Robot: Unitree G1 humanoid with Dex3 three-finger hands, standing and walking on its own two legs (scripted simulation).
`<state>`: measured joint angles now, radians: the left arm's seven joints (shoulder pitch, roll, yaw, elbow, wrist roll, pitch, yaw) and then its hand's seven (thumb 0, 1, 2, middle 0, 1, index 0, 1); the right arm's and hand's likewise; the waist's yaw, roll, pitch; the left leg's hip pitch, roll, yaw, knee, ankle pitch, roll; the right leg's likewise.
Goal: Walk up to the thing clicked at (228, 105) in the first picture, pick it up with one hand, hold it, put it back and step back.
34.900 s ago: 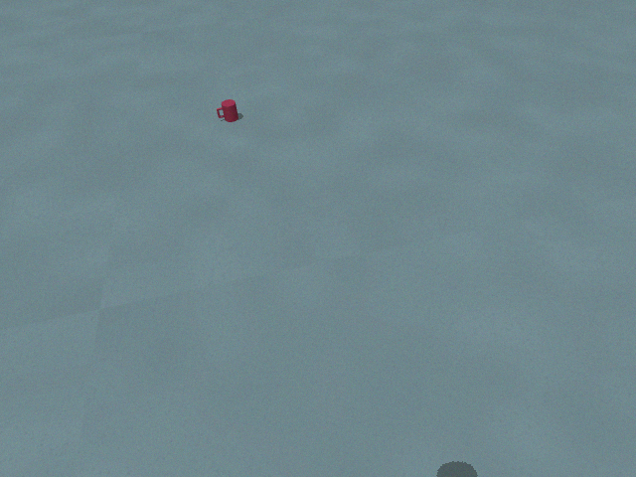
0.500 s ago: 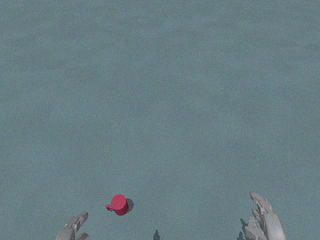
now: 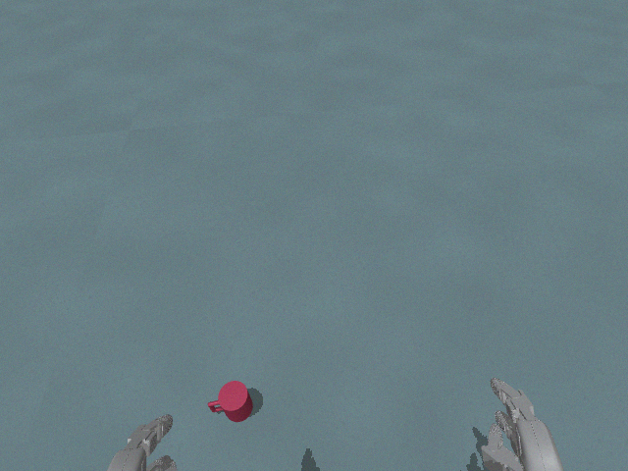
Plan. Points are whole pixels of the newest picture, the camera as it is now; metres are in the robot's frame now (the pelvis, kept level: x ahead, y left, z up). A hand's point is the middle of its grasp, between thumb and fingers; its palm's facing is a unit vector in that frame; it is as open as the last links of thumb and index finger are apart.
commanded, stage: home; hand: left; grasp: from above
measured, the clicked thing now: (230, 403) +0.46 +0.26 -0.66
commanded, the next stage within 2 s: stand in 0.56 s
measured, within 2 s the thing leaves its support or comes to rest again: neither
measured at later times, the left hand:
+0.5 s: hand out of the picture +0.16 +0.18 -0.05, palm faces +0.04 -0.98 -0.21, open 7.4 cm
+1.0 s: hand out of the picture +0.09 +0.25 -0.11, palm faces +0.04 -0.94 -0.34, open 7.4 cm
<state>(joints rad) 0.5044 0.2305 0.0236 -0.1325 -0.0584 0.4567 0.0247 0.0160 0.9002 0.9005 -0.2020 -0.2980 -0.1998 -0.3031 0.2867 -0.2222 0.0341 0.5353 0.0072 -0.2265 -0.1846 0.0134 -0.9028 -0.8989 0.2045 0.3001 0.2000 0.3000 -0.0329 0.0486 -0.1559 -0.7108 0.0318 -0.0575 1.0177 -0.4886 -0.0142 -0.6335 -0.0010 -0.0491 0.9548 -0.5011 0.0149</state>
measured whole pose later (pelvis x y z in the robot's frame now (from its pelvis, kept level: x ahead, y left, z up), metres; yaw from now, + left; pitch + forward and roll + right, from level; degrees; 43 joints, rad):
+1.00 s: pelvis -0.01 +0.01 +0.04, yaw +0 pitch +0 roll +0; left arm 0.23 0.29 0.05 0.77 0.04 0.05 0.04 0.01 0.90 0.90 -0.20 -0.30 -0.20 -0.30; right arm 0.19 -0.30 -0.04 0.90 -0.06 -0.03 -0.01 0.01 -0.91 -0.90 0.20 0.30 0.20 0.30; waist 0.03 0.00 0.04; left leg -0.37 -0.01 -0.01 0.73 -0.35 0.01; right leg -0.33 -0.04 -0.01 0.72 -0.39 0.03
